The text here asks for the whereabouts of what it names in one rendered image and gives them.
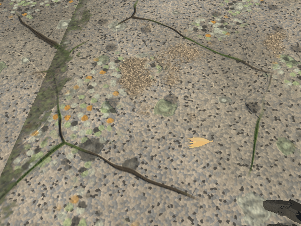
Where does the robot right hand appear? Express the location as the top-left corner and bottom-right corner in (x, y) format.
(262, 199), (301, 226)

